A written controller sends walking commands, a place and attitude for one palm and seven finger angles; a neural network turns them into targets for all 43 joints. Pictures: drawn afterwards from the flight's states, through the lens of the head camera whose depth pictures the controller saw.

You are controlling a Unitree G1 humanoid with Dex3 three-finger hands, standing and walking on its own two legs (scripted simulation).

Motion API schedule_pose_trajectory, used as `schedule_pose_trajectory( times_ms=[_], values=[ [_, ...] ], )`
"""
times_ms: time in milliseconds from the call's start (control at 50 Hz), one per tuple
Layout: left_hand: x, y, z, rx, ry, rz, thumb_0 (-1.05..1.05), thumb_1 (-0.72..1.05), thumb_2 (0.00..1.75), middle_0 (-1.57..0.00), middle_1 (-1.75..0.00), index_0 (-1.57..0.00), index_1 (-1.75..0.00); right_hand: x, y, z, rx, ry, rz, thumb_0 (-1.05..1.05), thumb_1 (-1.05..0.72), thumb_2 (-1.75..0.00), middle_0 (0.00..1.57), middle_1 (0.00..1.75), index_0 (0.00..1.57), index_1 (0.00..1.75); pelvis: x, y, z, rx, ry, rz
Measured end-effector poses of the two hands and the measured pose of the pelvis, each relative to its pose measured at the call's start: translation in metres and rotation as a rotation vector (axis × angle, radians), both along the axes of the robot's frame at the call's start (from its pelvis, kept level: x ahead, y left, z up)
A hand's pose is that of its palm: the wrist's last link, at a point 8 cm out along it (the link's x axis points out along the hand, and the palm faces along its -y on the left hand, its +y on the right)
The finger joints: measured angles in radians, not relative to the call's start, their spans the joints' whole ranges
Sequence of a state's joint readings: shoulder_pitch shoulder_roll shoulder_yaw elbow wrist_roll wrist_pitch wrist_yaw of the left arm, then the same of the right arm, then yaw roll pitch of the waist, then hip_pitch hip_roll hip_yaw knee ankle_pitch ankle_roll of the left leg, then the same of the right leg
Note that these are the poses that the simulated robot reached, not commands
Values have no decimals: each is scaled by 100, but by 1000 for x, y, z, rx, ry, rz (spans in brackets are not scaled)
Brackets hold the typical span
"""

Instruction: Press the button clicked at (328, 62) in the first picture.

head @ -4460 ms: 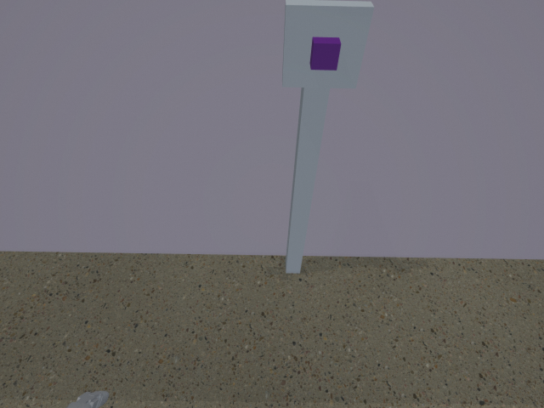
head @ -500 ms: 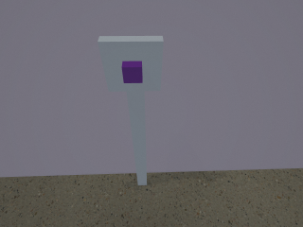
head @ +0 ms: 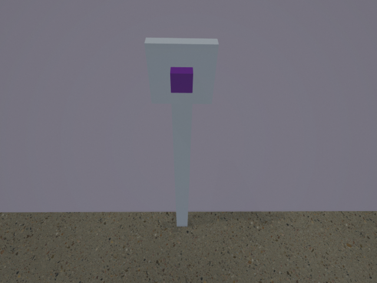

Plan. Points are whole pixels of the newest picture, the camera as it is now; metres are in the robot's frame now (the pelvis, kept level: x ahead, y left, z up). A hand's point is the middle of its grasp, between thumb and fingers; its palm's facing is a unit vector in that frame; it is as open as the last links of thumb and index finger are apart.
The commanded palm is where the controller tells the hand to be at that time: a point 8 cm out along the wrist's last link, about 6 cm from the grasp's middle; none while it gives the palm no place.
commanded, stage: look again from close up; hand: left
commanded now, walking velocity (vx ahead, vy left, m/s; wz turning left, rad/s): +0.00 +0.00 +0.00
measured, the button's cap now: (181, 79) +0.52 +0.06 +0.18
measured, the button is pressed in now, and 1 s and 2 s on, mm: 0 0 0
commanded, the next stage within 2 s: shuffle to correct the standing spot in 0.08 s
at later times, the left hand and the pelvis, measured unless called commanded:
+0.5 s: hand out of the picture -0.02 +0.15 -0.18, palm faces +0.04 -0.99 -0.16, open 7.4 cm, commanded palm none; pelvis +0.01 -0.02 +0.00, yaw +1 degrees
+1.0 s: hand out of the picture +0.07 +0.10 -0.18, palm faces +0.08 -0.97 -0.21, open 7.3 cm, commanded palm none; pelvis +0.06 -0.10 -0.01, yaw +3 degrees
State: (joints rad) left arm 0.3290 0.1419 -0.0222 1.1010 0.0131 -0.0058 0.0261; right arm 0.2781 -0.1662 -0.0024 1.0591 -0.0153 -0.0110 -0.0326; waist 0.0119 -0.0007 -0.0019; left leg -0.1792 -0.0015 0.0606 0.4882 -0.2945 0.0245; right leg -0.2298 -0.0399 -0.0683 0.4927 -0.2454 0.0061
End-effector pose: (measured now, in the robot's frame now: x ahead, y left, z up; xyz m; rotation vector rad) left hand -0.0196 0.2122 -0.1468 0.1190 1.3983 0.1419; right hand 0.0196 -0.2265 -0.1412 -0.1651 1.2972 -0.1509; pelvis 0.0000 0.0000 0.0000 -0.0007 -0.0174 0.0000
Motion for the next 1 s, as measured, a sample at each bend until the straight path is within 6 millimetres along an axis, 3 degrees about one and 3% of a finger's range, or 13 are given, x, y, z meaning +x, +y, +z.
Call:
schedule_pose_trajectory(
  times_ms=[240,340,440,600,760,900,1000],
  values=[
    [-3,12,1,8,-17,-1,0,91,90,-20,-29,-20,-30,-51,23,-3,40,108,-22,0,-91,-90,20,30,20,29,-8,7,2,2,0,6],
    [-7,7,-1,-1,10,-3,0,91,90,-20,-29,-19,-30,-59,26,-4,50,139,-41,0,-91,-90,20,30,20,29,-6,4,0,9,8,12],
    [-7,-5,-2,-8,39,6,0,91,90,-20,-29,-19,-30,-59,17,-5,46,165,-58,0,-91,-90,20,30,21,29,2,-7,-1,12,24,18],
    [0,-37,-5,-24,52,51,0,91,90,-20,-29,-19,-30,-35,-20,-9,8,174,-43,0,-90,-90,20,30,21,29,21,-32,-7,-6,42,28],
    [6,-63,-23,-83,81,91,0,91,90,-20,-29,-20,-30,21,-43,-5,-60,90,6,0,-91,-90,20,30,20,29,37,-45,-14,-11,37,45],
    [50,-66,-7,-40,47,51,2,94,90,-20,-29,-20,-30,37,-67,3,-46,70,3,0,-90,-90,20,30,21,29,48,-71,-2,-17,44,42],
    [85,-67,-2,48,-53,42,2,94,90,-20,-29,-20,-30,41,-107,-15,-29,120,-2,0,-90,-90,20,30,21,30,58,-103,-13,-9,48,57]
  ],
)
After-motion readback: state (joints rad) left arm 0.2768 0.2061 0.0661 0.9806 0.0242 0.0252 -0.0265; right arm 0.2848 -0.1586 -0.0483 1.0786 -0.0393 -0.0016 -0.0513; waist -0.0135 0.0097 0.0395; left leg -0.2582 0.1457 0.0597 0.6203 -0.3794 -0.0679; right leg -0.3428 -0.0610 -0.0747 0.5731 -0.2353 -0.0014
